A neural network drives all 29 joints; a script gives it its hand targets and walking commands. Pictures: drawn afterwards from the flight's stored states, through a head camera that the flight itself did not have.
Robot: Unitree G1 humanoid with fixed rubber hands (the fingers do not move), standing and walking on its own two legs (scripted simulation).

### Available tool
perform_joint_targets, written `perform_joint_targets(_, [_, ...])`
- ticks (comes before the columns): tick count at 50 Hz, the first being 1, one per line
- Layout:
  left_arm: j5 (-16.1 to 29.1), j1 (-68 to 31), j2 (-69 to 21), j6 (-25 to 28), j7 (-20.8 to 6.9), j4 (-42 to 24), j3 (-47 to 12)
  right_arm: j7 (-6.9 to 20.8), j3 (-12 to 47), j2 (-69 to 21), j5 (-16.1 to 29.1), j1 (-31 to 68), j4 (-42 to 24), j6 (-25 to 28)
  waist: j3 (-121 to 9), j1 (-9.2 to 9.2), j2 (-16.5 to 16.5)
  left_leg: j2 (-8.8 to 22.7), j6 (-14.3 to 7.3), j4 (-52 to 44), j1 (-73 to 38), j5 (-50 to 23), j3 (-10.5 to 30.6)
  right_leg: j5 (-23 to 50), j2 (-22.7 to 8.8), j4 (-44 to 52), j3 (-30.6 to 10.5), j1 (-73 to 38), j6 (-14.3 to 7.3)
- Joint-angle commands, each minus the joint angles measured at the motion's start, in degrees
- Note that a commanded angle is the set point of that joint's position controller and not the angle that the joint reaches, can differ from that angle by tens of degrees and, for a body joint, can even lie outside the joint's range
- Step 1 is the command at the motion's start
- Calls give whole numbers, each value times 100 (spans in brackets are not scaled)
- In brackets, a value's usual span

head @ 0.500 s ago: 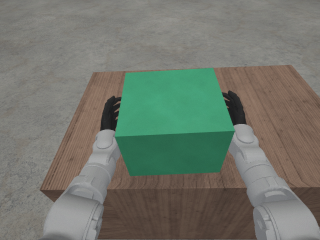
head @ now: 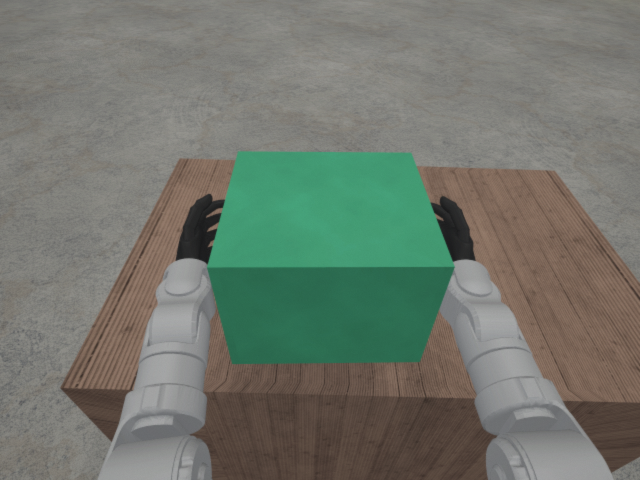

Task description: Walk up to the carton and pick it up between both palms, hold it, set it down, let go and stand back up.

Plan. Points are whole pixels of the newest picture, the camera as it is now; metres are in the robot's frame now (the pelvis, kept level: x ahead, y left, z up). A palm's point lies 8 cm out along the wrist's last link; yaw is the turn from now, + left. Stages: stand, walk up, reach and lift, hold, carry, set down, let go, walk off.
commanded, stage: reach and lift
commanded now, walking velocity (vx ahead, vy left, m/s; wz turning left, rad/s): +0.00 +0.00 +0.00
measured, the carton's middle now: (325, 253) +0.40 +0.01 +0.11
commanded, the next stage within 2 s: hold in 1.10 s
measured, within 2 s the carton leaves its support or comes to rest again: neither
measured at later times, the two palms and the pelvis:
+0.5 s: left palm (193, 253) +0.36 +0.17 +0.15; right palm (469, 262) +0.35 -0.16 +0.14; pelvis +0.00 +0.01 +0.00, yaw -1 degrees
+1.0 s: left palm (192, 248) +0.36 +0.17 +0.16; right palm (472, 258) +0.35 -0.16 +0.14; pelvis +0.00 +0.01 +0.00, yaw +0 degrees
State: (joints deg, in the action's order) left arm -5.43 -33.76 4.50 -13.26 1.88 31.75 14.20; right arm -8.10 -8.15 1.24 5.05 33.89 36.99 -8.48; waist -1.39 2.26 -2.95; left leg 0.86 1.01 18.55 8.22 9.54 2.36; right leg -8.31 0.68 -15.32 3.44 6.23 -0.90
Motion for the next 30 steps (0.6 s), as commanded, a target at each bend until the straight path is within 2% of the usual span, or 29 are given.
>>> perform_joint_targets(1, [168, -3551, -3935, -274, -854, -1725, -2750, 739, 2543, -3148, 344, 3902, -1956, 206, -2981, 162, 774, -356, 325, 194, -1015, -2291, -194, 1926, 214, -104, -116, -1058, 224])
perform_joint_targets(3, [79, -3216, -3830, -488, -875, -1990, -2831, 701, 2672, -3009, 432, 3696, -2120, 117, -2858, 171, 723, -371, 329, 142, -974, -2314, -188, 1953, 250, -126, -85, -1081, 269])
perform_joint_targets(6, [305, -3125, -3905, -635, -839, -2600, -3124, 668, 3055, -3084, 757, 3939, -2946, 140, -3218, 125, 603, -367, 299, 260, -960, -2670, -126, 2312, 305, -202, -100, -1203, 272])
perform_joint_targets(8, [249, -2870, -3845, -788, -807, -2466, -3139, 672, 3087, -2940, 737, 3916, -3008, 28, -2915, 93, 492, -355, 293, 216, -965, -2387, -105, 1973, 316, -138, -79, -996, 247])
perform_joint_targets(11, [103, -2757, -3751, -1028, -834, -2389, -2955, 731, 2929, -2788, 642, 3718, -2735, -155, -2422, 82, 351, -314, 199, 28, -965, -1836, -129, 1301, 311, -1, -17, -675, 227])
perform_joint_targets(12, [109, -2613, -3805, -1092, -864, -2441, -2959, 738, 3029, -2764, 722, 3775, -2959, -133, -2556, 26, 307, -309, 179, 44, -985, -1879, -124, 1363, 306, -3, -34, -762, 219])
perform_joint_targets(16, [242, -2625, -3859, -1206, -807, -3114, -3254, 713, 3274, -2805, 1024, 3775, -3412, -181, -2806, 79, 466, -349, 261, 236, -1126, -2495, -115, 1991, 353, -114, -52, -950, 205])
perform_joint_targets(17, [298, -2652, -3881, -1248, -795, -3073, -3274, 696, 3265, -2767, 1038, 3884, -3511, -216, -2712, 87, 439, -337, 277, 195, -1082, -2329, -86, 1810, 357, -78, -71, -909, 194])
perform_joint_targets(19, [293, -2722, -3783, -1295, -790, -3108, -3288, 713, 3148, -2726, 977, 3807, -3322, -295, -2545, 136, 456, -348, 249, 96, -993, -2039, -100, 1578, 324, -38, -36, -814, 166])
perform_joint_targets(20, [224, -2717, -3724, -1327, -815, -2978, -3133, 726, 3085, -2742, 924, 3757, -3194, -351, -2408, 102, 308, -340, 198, 41, -929, -1739, -141, 1411, 306, 14, -64, -737, 174])
perform_joint_targets(22, [152, -2878, -3707, -1387, -901, -2755, -2958, 762, 2839, -2706, 746, 3740, -2773, -438, -2132, 178, 334, -316, 161, -145, -828, -1224, -163, 987, 264, 78, -58, -700, 158])
perform_joint_targets(24, [97, -2931, -3631, -1384, -961, -2723, -2859, 792, 2788, -2741, 685, 3809, -2800, -402, -2304, 155, 230, -350, 86, -213, -806, -1058, -183, 934, 242, 100, -49, -779, 173])
perform_joint_targets(27, [160, -3055, -3844, -1435, -966, -2610, -2915, 803, 2692, -2797, 713, 4222, -2918, -322, -2350, 169, 380, -347, 118, -171, -825, -1051, -216, 834, 226, 97, -39, -744, 163])
perform_joint_targets(30, [264, -3255, -3842, -1365, -943, -2873, -3030, 767, 2796, -2883, 790, 4163, -2899, -286, -2648, 205, 435, -357, 171, -42, -978, -1456, -200, 1248, 248, 16, -45, -832, 175])
